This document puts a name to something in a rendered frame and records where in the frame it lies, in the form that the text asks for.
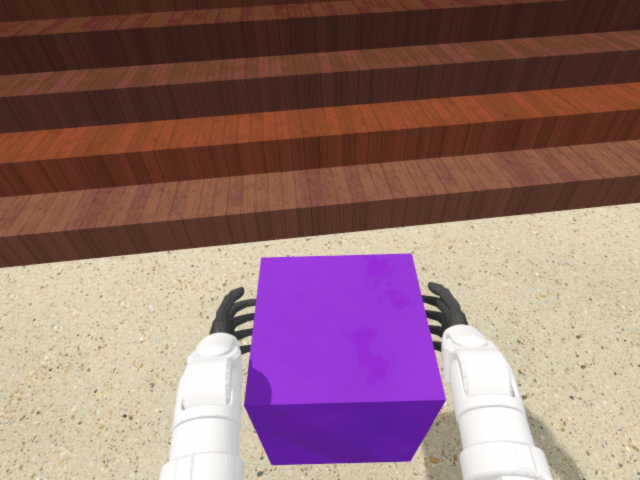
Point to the robot right forearm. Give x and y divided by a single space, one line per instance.
495 435

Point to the left robot hand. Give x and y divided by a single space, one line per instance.
225 322

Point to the robot left forearm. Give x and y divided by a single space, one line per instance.
207 416

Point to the carton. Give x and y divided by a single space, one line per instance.
342 366

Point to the right robot hand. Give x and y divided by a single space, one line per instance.
450 314

